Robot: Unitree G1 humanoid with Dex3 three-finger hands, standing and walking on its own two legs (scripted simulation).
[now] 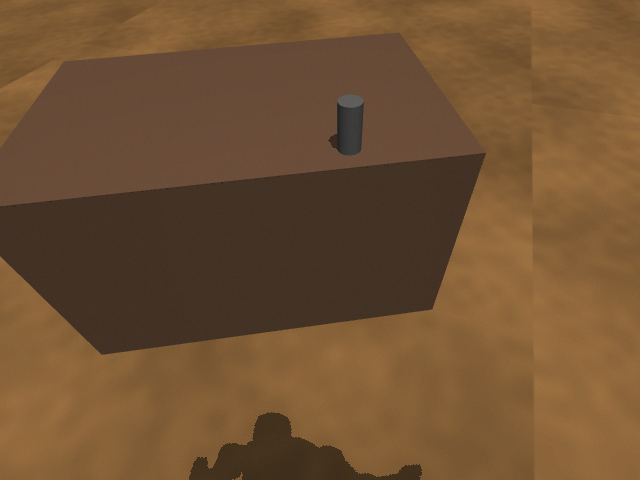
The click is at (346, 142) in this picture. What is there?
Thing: squat round
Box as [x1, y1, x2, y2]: [337, 95, 363, 155]
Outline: 357,95 344,95 337,100 337,148 339,152 348,155 355,154 360,150 363,100 361,97
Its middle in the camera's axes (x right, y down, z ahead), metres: +0.07 -0.27 +0.90
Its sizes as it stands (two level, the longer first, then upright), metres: 0.059 0.059 0.125
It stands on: a support 0.70 m high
